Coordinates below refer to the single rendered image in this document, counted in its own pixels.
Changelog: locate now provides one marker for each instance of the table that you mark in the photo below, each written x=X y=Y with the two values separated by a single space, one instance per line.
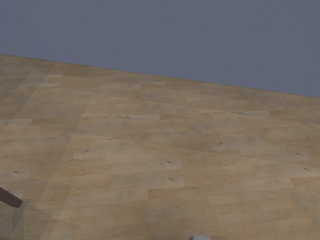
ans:
x=9 y=199

